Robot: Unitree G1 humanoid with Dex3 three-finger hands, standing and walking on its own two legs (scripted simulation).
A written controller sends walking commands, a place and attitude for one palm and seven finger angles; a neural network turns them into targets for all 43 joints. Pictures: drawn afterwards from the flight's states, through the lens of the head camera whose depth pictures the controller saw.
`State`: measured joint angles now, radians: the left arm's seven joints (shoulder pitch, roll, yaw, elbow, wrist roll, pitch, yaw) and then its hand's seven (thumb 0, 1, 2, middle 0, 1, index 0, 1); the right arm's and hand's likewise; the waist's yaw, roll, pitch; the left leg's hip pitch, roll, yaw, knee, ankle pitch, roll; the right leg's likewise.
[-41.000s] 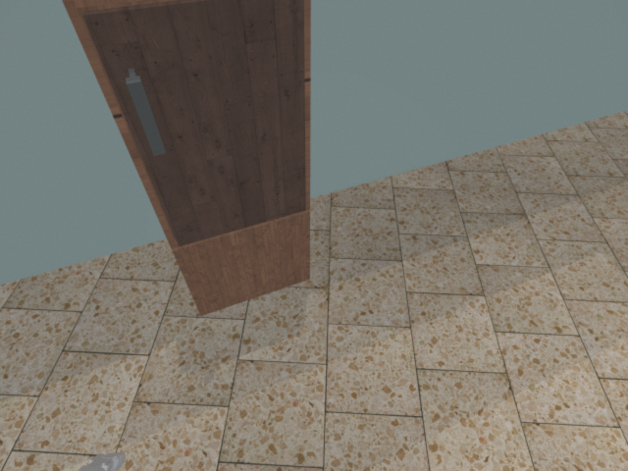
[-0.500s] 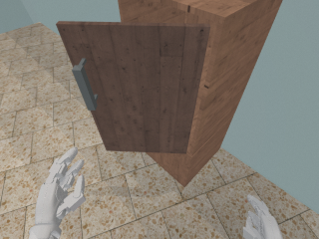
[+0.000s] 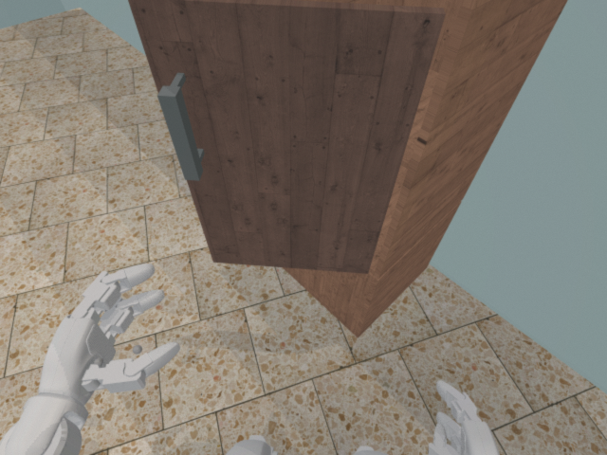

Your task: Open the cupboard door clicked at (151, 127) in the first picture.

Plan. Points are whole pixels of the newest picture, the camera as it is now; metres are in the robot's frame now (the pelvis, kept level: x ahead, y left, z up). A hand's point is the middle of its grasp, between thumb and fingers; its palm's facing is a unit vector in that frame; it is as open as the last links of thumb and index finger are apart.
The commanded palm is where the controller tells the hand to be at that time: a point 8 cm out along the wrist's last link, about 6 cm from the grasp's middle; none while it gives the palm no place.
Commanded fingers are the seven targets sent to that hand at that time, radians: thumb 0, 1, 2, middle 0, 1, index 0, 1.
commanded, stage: raise the hand with hooked fingers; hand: left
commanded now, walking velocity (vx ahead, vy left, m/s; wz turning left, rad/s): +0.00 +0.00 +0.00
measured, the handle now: (186, 128) +0.54 +0.21 +0.12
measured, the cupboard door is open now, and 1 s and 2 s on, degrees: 42 42 42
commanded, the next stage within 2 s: move the hooked fingers beside the handle in 1.34 s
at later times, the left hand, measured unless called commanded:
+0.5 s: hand (84, 294) +0.27 +0.26 +0.11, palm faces +0.03 -1.00 -0.06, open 13.5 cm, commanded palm +0.24 +0.31 +0.11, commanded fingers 0.00 -0.50 0.30 -0.30 -1.20 -0.30 -1.20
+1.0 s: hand (67, 238) +0.31 +0.28 +0.15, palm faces +0.02 -1.00 -0.04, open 14.0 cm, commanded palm +0.28 +0.32 +0.15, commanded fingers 0.00 -0.50 0.30 -0.30 -1.20 -0.30 -1.20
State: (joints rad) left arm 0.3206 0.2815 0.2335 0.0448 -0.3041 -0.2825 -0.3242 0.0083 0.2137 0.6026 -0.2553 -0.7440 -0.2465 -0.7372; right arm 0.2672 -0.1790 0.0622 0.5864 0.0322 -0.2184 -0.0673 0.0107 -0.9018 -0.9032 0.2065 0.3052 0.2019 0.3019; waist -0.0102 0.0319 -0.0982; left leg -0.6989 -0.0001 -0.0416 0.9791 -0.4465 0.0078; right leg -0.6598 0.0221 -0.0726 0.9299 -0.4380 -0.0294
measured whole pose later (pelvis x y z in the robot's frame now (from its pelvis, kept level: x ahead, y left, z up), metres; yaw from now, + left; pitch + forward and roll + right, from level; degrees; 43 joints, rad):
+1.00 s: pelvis +0.02 +0.01 +0.04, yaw +0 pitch +4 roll -1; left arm -0.10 0.45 0.44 0.40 -0.34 -0.11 -0.50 -0.01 -0.50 0.30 -0.30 -1.20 -0.29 -1.19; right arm 0.29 -0.29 0.06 0.61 0.06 -0.23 -0.11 0.01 -0.90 -0.90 0.20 0.30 0.20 0.30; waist 0.00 0.03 -0.06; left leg -0.41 -0.01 -0.02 0.69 -0.35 0.02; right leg -0.38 0.01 -0.05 0.65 -0.34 -0.02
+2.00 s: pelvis +0.02 +0.00 +0.04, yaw -1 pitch +6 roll -1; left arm -0.33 0.46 0.43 0.65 -0.27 -0.19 -0.46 -0.01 -0.50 0.30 -0.30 -1.20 -0.30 -1.20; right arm 0.32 -0.28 0.05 0.63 0.05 -0.18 -0.11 0.01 -0.90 -0.90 0.20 0.30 0.20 0.30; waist -0.03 0.03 -0.06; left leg -0.46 -0.01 -0.01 0.70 -0.35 0.02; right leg -0.43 0.02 -0.04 0.67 -0.34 -0.02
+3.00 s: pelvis +0.02 +0.02 +0.02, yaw -2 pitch +14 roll -2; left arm -0.80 0.66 0.48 1.17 -0.16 -0.29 -0.49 -0.01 -0.50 0.30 -0.30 -1.20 -0.30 -1.20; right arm 0.39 -0.29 0.06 0.63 0.03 0.00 -0.07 0.00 -0.90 -0.90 0.20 0.30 0.20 0.30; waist -0.12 0.01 -0.08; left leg -0.68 0.01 0.00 0.82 -0.39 0.03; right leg -0.65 0.03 -0.03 0.75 -0.35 0.00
